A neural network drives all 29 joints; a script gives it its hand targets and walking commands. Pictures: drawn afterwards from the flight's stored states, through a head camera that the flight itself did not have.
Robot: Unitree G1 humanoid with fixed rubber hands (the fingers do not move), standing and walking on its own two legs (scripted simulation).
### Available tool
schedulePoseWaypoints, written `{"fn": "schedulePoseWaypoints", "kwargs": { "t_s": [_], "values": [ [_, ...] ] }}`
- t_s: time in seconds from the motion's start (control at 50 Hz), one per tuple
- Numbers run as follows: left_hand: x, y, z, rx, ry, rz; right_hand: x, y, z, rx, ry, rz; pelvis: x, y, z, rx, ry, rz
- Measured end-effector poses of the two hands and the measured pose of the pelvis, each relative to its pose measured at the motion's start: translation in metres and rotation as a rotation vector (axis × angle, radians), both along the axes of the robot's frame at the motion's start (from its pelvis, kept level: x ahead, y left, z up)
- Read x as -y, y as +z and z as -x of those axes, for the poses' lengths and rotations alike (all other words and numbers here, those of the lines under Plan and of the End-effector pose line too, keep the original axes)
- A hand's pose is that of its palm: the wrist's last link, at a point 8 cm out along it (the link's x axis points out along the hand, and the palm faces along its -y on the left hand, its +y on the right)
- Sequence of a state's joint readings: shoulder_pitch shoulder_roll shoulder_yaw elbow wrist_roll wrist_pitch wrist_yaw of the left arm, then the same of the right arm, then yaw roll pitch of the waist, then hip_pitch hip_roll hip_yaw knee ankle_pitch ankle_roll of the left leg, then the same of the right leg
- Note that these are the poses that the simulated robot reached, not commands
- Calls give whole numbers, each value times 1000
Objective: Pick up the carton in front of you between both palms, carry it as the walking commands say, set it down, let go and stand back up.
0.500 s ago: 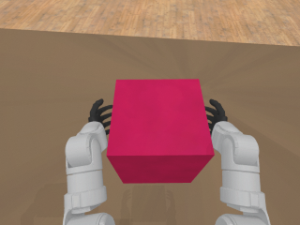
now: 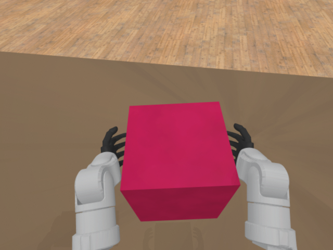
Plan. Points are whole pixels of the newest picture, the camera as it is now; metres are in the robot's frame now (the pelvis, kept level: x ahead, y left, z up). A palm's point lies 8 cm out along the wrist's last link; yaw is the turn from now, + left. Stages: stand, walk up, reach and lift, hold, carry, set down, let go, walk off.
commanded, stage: carry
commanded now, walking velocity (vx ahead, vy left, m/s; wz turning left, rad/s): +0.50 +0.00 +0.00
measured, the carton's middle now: (176, 166) +0.34 +0.02 +0.02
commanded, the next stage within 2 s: none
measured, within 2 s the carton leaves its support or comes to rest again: neither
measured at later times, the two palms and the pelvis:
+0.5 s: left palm (137, 83) +0.68 +0.16 +0.03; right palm (220, 87) +0.65 -0.14 +0.03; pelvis +0.34 +0.04 -0.05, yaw -2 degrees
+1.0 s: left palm (147, 54) +0.98 +0.16 -0.03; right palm (208, 52) +0.99 -0.14 -0.03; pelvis +0.67 -0.01 -0.11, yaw +0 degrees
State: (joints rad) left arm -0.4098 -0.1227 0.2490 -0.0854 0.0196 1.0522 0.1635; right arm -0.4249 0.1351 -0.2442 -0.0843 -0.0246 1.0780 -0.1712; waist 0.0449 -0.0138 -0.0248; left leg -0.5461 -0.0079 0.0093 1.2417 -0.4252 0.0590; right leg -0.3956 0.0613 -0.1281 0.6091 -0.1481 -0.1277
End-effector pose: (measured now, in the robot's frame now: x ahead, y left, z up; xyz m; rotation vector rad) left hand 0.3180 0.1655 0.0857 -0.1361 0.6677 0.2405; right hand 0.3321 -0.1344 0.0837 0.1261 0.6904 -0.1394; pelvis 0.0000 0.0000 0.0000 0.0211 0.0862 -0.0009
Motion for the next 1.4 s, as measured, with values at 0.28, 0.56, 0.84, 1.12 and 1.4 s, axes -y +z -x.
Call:
{"fn": "schedulePoseWaypoints", "kwargs": {
  "t_s": [0.28,0.56,0.84,1.12,1.4],
  "values": [
    [-17,-7,-211,135,-23,-1,-16,-10,-202,137,-19,25,-17,-31,-203,6,-19,35],
    [6,-62,-395,10,-122,33,5,-57,-354,11,-134,18,-38,-49,-376,-4,-27,44],
    [15,-75,-593,151,-65,-54,18,-75,-575,156,-40,34,-9,-112,-582,12,2,17],
    [3,-112,-739,29,4,4,4,-117,-736,29,-6,-4,6,-104,-738,-7,3,-4],
    [-4,-142,-961,116,-102,-20,-2,-140,-936,117,-71,74,-23,-169,-944,19,-23,20]
  ]
}}
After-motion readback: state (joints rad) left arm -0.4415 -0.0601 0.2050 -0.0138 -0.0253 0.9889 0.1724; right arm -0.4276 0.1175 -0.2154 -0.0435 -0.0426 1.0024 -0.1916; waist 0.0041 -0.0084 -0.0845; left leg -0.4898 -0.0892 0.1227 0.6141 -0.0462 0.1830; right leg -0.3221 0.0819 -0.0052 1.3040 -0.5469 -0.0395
